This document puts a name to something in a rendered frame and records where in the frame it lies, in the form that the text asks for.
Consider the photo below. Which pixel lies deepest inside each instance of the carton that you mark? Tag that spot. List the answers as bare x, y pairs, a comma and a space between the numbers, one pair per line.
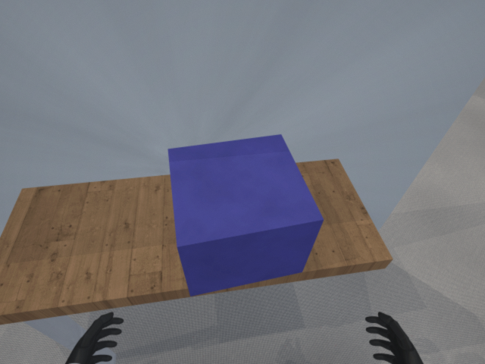
242, 212

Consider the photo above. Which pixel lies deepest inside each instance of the right robot hand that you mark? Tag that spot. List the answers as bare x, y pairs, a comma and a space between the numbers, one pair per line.
400, 345

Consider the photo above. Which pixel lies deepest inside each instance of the table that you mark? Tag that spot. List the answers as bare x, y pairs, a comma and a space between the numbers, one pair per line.
75, 248

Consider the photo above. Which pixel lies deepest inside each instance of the left robot hand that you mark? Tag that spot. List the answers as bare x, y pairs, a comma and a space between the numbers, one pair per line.
88, 343

